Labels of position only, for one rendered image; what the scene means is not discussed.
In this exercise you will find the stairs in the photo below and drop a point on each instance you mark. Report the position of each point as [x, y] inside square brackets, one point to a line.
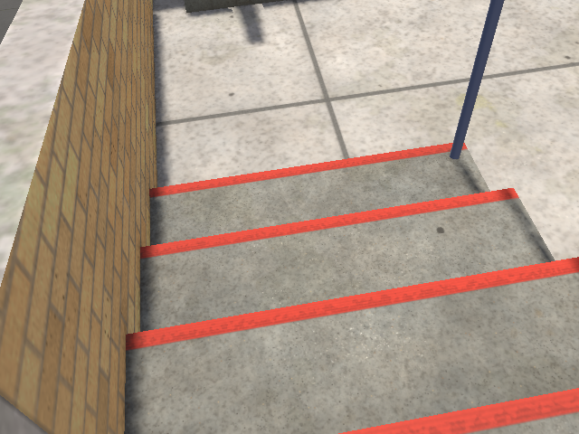
[345, 295]

